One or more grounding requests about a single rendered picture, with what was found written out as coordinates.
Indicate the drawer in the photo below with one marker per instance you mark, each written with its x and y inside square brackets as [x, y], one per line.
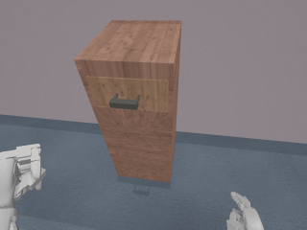
[154, 94]

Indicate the handle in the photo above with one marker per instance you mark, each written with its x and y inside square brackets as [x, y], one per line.
[124, 103]

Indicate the right robot hand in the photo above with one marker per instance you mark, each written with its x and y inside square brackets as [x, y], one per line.
[248, 219]

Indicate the left robot forearm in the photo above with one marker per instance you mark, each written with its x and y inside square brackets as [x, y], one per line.
[8, 217]

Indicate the left robot hand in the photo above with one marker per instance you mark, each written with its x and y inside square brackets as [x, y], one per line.
[29, 165]

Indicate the cabinet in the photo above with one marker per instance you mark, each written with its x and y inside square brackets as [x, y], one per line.
[141, 142]

